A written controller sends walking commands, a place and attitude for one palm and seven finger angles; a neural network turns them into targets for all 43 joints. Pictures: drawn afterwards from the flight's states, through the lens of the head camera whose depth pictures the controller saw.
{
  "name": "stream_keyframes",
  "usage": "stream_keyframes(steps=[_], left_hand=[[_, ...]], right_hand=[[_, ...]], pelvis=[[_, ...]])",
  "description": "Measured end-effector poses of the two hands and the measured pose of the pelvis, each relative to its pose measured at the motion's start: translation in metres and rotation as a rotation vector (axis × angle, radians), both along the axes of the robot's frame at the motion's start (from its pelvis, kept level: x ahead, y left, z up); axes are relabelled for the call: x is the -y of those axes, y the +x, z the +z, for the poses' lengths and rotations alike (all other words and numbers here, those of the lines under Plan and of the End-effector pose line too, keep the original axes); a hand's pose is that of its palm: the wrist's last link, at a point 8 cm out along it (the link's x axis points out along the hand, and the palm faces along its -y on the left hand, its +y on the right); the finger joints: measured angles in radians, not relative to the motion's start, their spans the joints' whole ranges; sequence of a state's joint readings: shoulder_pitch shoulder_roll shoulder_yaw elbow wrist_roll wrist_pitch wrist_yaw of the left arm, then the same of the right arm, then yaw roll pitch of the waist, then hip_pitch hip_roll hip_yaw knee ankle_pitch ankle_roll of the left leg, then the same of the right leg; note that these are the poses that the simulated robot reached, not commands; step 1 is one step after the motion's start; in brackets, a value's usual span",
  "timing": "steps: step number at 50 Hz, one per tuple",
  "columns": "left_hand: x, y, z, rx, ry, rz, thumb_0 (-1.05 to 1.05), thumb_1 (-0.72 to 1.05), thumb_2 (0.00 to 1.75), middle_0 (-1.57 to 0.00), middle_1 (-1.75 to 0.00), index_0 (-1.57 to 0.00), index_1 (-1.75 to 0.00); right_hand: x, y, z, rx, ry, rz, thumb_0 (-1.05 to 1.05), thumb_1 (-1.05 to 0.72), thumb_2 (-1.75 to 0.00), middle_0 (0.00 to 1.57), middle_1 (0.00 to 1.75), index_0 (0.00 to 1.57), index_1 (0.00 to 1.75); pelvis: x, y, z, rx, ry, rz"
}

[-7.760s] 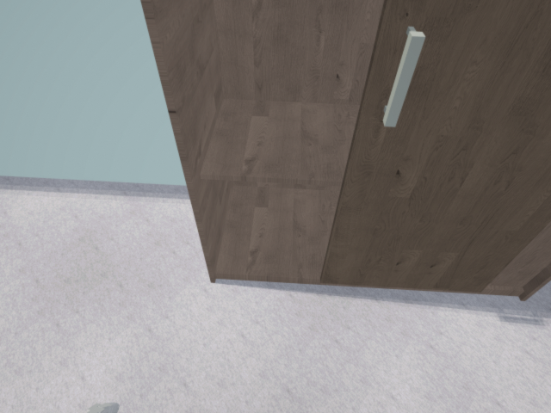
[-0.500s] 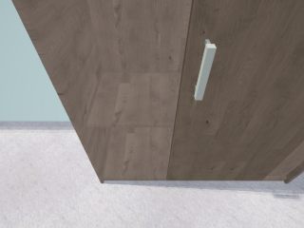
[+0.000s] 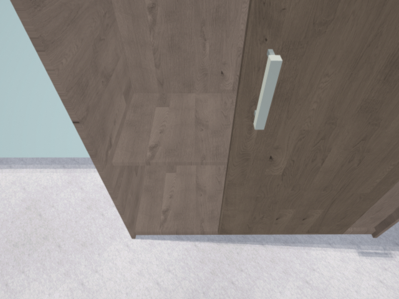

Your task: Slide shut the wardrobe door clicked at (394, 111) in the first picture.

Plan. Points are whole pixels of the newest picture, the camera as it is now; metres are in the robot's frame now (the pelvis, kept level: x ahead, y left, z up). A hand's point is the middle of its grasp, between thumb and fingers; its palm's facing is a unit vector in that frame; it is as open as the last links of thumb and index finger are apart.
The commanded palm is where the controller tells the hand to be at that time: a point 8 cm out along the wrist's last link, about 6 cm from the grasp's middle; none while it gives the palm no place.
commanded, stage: look again from close up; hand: right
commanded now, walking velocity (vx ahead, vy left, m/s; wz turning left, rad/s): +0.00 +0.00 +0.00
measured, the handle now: (264, 91) +0.54 -0.13 +0.15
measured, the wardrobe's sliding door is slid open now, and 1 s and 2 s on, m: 0.43 0.43 0.43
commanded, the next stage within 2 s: raise the hand with hooked fingers in 0.60 s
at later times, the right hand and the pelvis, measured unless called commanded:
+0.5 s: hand out of the picture -0.04 -0.14 -0.18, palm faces +0.08 +0.99 -0.14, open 7.4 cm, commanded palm none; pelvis +0.00 +0.00 +0.00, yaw +0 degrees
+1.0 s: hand (287, 249) +0.21 -0.14 +0.04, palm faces +0.02 +1.00 -0.03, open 7.8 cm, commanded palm +0.12 -0.22 -0.03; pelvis -0.02 +0.00 -0.03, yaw +0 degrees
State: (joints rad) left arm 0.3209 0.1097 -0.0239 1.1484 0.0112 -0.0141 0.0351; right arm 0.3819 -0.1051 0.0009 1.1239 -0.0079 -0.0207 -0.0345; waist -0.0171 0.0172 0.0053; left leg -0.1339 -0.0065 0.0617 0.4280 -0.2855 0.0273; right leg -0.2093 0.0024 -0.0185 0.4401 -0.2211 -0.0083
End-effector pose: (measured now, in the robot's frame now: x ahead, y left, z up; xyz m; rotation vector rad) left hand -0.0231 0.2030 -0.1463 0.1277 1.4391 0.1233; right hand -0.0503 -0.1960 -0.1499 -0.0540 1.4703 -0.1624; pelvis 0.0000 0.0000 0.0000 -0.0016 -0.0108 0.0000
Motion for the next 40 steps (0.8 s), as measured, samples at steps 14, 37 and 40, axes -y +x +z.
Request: stream_keyframes(steps=[14,37,40], left_hand=[[0.001,0.003,-0.001,0.003,-0.002,-0.003,0.01,0.91,0.90,-0.20,-0.30,-0.20,-0.30],[-0.007,0.007,-0.001,0.028,0.007,-0.007,0.01,0.92,0.90,-0.20,-0.30,-0.20,-0.30],[-0.024,0.028,0.005,0.233,0.060,0.000,0.03,0.93,0.90,-0.21,-0.30,-0.21,-0.30]], right_hand=[[0.001,0.003,0.001,0.003,-0.004,-0.004,0.00,-0.91,-0.89,0.20,0.30,0.20,0.30],[-0.001,0.014,0.006,0.053,-0.010,-0.024,0.01,-0.91,-0.89,0.20,0.30,0.20,0.30],[0.035,0.066,0.043,0.338,-0.160,-0.019,0.07,-0.98,-0.89,0.21,0.31,0.21,0.31]], pelvis=[[0.001,0.002,0.000,0.001,-0.001,-0.002],[-0.001,0.001,-0.001,0.000,0.007,0.002],[0.000,-0.004,-0.005,0.003,-0.001,0.011]])
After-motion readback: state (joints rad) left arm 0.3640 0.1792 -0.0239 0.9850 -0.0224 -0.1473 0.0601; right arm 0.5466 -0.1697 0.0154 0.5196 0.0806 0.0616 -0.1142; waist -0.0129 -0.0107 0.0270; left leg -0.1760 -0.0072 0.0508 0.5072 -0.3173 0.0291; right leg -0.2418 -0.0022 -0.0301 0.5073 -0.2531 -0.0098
